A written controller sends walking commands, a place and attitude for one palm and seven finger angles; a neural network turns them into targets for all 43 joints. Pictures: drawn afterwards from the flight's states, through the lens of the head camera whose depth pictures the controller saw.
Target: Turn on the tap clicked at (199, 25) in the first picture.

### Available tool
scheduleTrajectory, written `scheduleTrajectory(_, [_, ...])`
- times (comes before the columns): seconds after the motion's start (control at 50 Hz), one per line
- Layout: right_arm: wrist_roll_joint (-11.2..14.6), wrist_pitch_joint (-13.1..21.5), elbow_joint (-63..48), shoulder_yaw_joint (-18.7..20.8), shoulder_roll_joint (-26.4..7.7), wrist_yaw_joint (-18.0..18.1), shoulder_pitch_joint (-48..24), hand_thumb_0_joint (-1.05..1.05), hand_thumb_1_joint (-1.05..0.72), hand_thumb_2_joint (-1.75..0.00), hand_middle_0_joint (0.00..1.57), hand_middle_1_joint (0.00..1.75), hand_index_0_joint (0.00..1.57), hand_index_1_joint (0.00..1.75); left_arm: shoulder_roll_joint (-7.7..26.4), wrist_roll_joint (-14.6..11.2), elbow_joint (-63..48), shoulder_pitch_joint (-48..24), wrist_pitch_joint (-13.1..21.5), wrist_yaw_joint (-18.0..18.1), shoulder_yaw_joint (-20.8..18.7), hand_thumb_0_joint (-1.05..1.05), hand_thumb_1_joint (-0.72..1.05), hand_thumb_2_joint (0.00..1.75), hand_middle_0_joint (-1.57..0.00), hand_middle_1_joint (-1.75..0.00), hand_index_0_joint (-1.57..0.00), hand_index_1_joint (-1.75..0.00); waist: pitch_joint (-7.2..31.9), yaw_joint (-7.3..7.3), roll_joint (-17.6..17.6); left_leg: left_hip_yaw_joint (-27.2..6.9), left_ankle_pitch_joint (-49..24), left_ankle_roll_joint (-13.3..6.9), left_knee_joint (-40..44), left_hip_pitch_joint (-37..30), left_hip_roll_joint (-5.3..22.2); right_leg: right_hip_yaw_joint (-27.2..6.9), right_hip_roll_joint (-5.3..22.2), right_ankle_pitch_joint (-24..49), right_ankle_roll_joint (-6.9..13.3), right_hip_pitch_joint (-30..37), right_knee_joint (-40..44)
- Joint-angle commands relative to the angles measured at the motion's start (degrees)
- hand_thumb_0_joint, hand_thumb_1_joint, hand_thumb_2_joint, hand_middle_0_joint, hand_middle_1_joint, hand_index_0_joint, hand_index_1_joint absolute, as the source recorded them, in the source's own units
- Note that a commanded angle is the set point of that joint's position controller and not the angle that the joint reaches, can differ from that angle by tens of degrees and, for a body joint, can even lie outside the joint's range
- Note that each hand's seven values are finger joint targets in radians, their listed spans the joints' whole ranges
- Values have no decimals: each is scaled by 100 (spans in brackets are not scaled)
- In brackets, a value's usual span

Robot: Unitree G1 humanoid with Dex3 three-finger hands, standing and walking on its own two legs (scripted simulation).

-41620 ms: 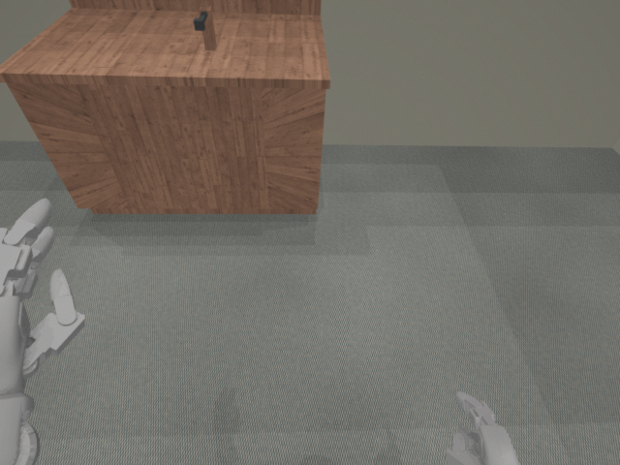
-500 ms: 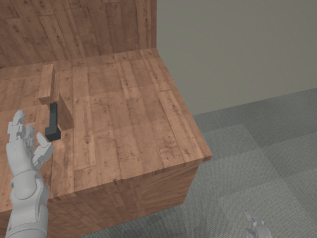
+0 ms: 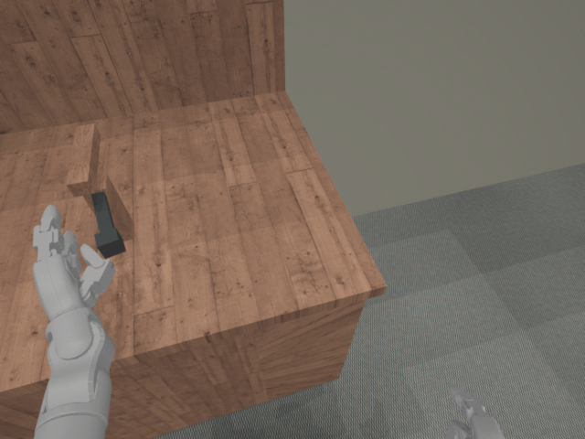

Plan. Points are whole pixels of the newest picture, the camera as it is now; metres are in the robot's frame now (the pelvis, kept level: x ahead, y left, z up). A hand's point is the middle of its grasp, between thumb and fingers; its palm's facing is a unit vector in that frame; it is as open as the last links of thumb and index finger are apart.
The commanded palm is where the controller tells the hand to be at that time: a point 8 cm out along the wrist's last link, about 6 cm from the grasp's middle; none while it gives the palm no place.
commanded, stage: push the lever round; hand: left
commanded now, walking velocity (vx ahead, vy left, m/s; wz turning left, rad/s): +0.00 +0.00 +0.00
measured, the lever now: (110, 243) +0.35 +0.28 +0.08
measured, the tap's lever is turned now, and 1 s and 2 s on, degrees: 12 40 69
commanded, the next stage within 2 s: none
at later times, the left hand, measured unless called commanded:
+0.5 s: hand (140, 253) +0.33 +0.24 +0.07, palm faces +0.67 -0.74 -0.08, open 7.6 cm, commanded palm +0.29 +0.26 +0.07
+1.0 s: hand (164, 240) +0.36 +0.21 +0.07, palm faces +0.73 -0.67 -0.08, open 7.6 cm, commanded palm +0.31 +0.23 +0.07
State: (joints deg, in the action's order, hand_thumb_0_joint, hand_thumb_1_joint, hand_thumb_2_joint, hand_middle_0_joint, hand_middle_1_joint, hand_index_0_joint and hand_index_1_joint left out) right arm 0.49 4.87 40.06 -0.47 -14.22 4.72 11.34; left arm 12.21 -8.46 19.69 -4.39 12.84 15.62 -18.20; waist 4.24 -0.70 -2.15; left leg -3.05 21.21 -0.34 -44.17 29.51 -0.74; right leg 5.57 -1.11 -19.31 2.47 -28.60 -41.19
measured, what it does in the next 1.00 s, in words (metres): stands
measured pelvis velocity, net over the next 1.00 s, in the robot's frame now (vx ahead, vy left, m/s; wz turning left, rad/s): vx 0.01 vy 0.00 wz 0.00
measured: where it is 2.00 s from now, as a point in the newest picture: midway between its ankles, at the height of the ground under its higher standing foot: outside the picture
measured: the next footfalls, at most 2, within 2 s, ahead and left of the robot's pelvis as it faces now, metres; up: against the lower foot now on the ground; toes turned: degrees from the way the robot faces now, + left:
none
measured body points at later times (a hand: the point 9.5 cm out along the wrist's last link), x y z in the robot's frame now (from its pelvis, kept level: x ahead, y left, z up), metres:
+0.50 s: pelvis +0.01 +0.00 +0.00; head +0.03 -0.01 +0.45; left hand +0.29 +0.27 +0.08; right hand +0.17 -0.25 -0.10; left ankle +0.01 +0.11 -0.71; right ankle +0.02 -0.09 -0.71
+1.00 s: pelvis +0.01 +0.00 +0.00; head +0.03 -0.01 +0.45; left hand +0.31 +0.24 +0.08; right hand +0.17 -0.24 -0.11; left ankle +0.01 +0.11 -0.71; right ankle +0.02 -0.09 -0.71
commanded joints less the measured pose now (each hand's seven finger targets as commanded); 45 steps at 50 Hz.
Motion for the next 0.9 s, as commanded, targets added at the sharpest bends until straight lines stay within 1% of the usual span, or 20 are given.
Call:
scheduleTrajectory(0.0, [-13,213,-781,268,-726,23,-440,0,-90,-90,20,30,20,30,939,206,-1402,-1671,412,235,20,0,90,90,-15,-15,-15,-15,1282,121,-24,-93,-966,-95,672,-465,-39,-406,92,876,-89,739,658])
scheduleTrajectory(0.06, [-39,187,-780,287,-714,3,-445,0,-90,-90,20,30,20,30,903,310,-1579,-1530,415,412,44,0,90,90,-15,-15,-15,-15,1395,64,-199,-110,-1175,-51,674,-564,-32,-389,90,1017,-59,820,620])
scheduleTrajectory(0.08, [-45,173,-803,270,-708,-15,-449,0,-90,-90,20,30,20,30,679,334,-1598,-1610,393,448,290,0,90,90,-15,-15,-15,-15,1395,141,-116,-101,-1213,-63,656,-606,-30,-376,102,1070,-77,772,604])
scheduleTrajectory(0.16, [-51,93,-783,284,-702,-11,-507,0,-90,-90,20,30,20,30,779,409,-1478,-1586,324,695,138,0,90,90,-15,-15,-15,-15,1288,93,53,-103,-1093,-76,682,-487,-24,-400,109,966,-80,827,673])
scheduleTrajectory(0.18, [-59,85,-811,257,-679,-25,-533,0,-90,-90,20,30,20,30,530,420,-1525,-1748,307,736,380,0,90,90,-15,-15,-15,-15,1285,140,54,-104,-1100,-75,685,-520,-32,-385,122,988,-85,798,654])
scheduleTrajectory(0.24, [-85,46,-829,286,-671,-36,-569,0,-90,-90,20,30,20,30,474,469,-1529,-1708,268,908,387,0,90,90,-15,-15,-15,-15,1369,102,116,-69,-1217,-78,668,-546,-29,-399,125,1115,-84,885,661])
scheduleTrajectory(0.26, [-85,13,-804,304,-680,-34,-552,0,-90,-90,20,30,20,30,659,513,-1466,-1515,231,989,162,0,90,90,-15,-15,-15,-15,1379,28,86,-80,-1234,-71,675,-515,-27,-403,117,1096,-73,937,664])
scheduleTrajectory(0.32, [-95,-23,-806,275,-635,-59,-601,0,-90,-90,20,30,20,30,297,601,-1529,-1874,178,1128,578,0,90,90,-15,-15,-15,-15,1274,139,49,-77,-1273,-54,670,-573,-9,-390,139,1134,-70,831,668])
scheduleTrajectory(0.36, [-102,-72,-790,301,-652,-55,-616,0,-90,-90,20,30,20,30,482,665,-1486,-1659,122,1268,347,0,90,90,-15,-15,-15,-15,1282,60,10,-92,-1271,-47,696,-548,1,-394,130,1080,-58,883,685])
scheduleTrajectory(0.38, [-110,-86,-822,287,-629,-63,-643,0,-90,-90,20,30,20,30,193,689,-1573,-1858,114,1294,657,0,90,90,-15,-15,-15,-15,1374,140,38,-87,-1293,-48,681,-605,-6,-378,146,1108,-69,866,649])
scheduleTrajectory(0.44, [-128,-111,-785,296,-628,-57,-662,0,-90,-90,20,30,20,30,126,704,-1458,-1968,59,1444,686,0,90,90,-15,-15,-15,-15,1334,147,179,-65,-1273,-69,657,-595,-1,-400,155,1138,-80,871,706])
scheduleTrajectory(0.46, [-137,-142,-752,317,-638,-37,-656,0,-90,-90,20,30,20,30,362,735,-1403,-1840,34,1518,390,0,90,90,-15,-15,-15,-15,1365,61,125,-77,-1287,-56,684,-569,-5,-406,146,1116,-65,944,710])
scheduleTrajectory(0.48, [-137,-171,-786,304,-610,-54,-688,0,-90,-90,20,30,20,30,100,733,-1436,-1928,20,1534,652,0,90,90,-15,-15,-15,-15,1412,144,217,-46,-1345,-72,658,-602,-12,-408,171,1225,-88,952,705])
scheduleTrajectory(0.56, [-140,-233,-719,312,-603,-38,-735,0,-90,-90,20,30,20,30,207,844,-1377,-2107,-31,1731,557,0,90,90,-15,-15,-15,-15,1359,99,139,-72,-1284,-50,705,-593,3,-421,169,1101,-61,947,743])
scheduleTrajectory(0.6, [-153,-243,-753,314,-566,-68,-761,0,-90,-90,20,30,20,30,-163,892,-1443,-2224,-37,1807,915,0,90,90,-15,-15,-15,-15,1408,145,138,-78,-1397,-32,682,-691,18,-383,176,1171,-55,904,701])
scheduleTrajectory(0.64, [-185,-252,-743,328,-564,-83,-779,0,-90,-90,20,30,20,30,-220,936,-1444,-2206,-65,1922,941,0,90,90,-15,-15,-15,-15,1508,118,9,-57,-1488,-26,649,-731,15,-388,180,1257,-53,926,684])
scheduleTrajectory(0.66, [-184,-282,-692,340,-578,-70,-762,0,-90,-90,20,30,20,30,-12,954,-1294,-2080,-116,1994,687,0,90,90,-15,-15,-15,-15,1412,88,70,-80,-1422,-22,676,-655,23,-383,168,1159,-49,928,726])
scheduleTrajectory(0.78, [-206,-341,-684,334,-520,-96,-889,0,-90,-90,20,30,20,30,-479,1037,-1191,-2469,-189,2234,1085,0,90,90,-15,-15,-15,-15,1359,165,226,-76,-1349,-6,707,-677,44,-347,193,1027,-61,852,752])
scheduleTrajectory(0.86, [-232,-394,-591,348,-512,-93,-911,0,-90,-90,20,30,20,30,-298,1129,-1079,-2695,-243,2419,878,0,90,90,-15,-15,-15,-15,1389,115,105,-78,-1289,6,722,-675,54,-368,189,929,-39,861,802])
scheduleTrajectory(0.88, [-238,-405,-635,345,-488,-106,-920,0,-90,-90,20,30,20,30,-446,1118,-1036,-2693,-262,2448,974,0,90,90,-15,-15,-15,-15,1451,132,231,-56,-1282,-12,725,-662,45,-359,206,930,-58,916,811])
